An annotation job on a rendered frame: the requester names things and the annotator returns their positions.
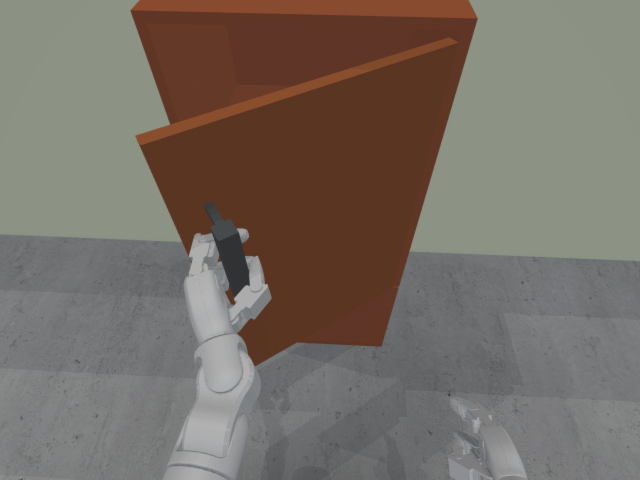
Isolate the cupboard door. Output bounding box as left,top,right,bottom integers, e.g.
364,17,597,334
135,38,459,366

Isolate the handle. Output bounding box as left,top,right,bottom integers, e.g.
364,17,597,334
204,201,250,298

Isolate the left robot hand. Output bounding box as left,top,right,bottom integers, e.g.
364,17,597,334
184,228,272,346

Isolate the robot left forearm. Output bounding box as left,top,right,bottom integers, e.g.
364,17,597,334
162,333,261,480

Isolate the right robot hand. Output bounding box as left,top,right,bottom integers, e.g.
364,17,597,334
448,396,527,480

